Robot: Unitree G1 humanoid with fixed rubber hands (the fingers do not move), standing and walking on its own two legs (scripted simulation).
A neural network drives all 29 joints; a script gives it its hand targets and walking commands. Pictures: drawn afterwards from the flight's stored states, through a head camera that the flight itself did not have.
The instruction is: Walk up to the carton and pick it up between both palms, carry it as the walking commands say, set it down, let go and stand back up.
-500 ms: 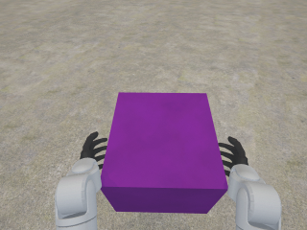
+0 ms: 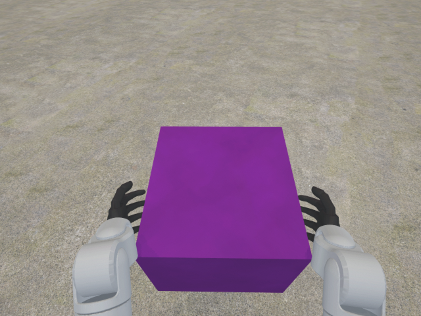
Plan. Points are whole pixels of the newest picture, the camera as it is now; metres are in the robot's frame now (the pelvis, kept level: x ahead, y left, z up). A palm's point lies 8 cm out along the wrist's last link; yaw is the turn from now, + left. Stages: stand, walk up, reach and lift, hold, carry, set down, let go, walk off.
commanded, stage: carry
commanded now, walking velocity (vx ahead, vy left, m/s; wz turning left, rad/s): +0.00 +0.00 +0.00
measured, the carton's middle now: (220, 208) +0.33 +0.00 +0.03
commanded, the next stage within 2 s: hold in 1.14 s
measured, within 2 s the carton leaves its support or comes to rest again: neither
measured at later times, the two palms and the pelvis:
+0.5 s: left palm (120, 229) +0.23 +0.17 +0.11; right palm (327, 236) +0.22 -0.17 +0.10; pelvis +0.00 +0.00 +0.00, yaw +0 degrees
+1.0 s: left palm (123, 230) +0.24 +0.17 +0.09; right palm (322, 238) +0.23 -0.17 +0.09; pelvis -0.01 +0.00 +0.00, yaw +0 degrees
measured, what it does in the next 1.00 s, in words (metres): stands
